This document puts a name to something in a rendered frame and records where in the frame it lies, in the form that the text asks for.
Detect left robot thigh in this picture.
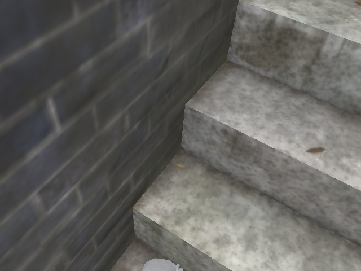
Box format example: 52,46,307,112
142,258,183,271

